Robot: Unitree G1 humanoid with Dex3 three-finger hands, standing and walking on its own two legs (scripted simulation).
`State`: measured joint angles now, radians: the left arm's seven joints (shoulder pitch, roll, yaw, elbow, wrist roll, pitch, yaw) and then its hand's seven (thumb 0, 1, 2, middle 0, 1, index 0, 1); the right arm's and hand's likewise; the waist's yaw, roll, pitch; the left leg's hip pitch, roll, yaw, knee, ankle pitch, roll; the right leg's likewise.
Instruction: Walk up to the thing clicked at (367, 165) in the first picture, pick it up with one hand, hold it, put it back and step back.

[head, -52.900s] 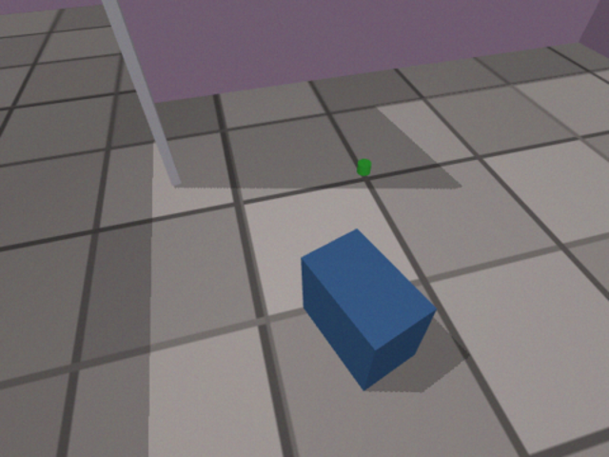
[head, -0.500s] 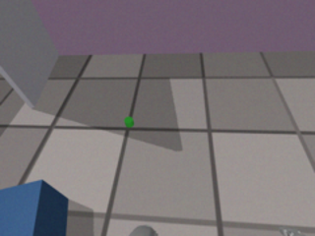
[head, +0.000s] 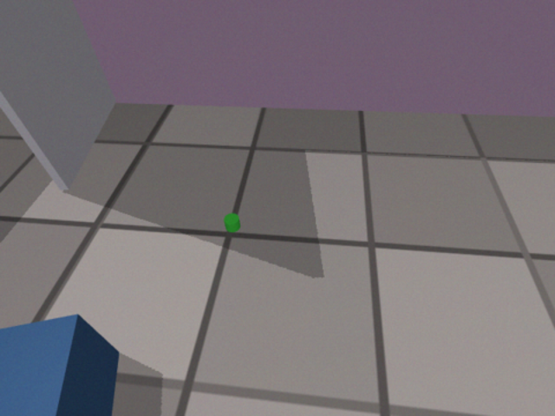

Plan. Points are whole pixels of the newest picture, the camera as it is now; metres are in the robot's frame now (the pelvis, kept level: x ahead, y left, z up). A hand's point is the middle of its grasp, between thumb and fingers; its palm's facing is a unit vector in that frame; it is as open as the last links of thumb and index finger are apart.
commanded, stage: step back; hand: left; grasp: from above
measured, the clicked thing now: (232, 222) +1.07 +0.27 -0.73
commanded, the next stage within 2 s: stand in 0.52 s
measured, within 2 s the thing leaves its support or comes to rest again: neither
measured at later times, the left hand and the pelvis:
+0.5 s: hand out of the picture +0.14 +0.29 -0.14, palm faces -0.01 -0.94 -0.35, open 7.4 cm; pelvis +0.04 +0.03 +0.01, yaw -1 degrees
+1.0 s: hand out of the picture +0.12 +0.27 -0.14, palm faces -0.06 -0.94 -0.33, open 7.4 cm; pelvis +0.04 +0.02 +0.02, yaw -2 degrees
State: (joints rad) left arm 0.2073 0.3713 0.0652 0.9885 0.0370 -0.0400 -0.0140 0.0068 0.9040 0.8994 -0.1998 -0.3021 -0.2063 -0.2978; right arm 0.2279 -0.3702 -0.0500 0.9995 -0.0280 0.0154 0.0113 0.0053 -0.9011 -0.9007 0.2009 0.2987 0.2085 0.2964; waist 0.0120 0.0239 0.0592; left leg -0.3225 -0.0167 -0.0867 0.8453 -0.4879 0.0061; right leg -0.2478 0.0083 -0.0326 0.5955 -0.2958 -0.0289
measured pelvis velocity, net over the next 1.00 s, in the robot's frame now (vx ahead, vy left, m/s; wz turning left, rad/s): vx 0.04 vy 0.02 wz -0.03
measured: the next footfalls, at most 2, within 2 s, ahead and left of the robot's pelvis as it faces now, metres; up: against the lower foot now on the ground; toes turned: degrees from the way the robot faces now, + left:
left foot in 0.16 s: +0.11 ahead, +0.15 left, +0.00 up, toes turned +1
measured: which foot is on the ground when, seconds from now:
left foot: up 0.00-0.14, down 0.16-1.00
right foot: down 0.00-1.00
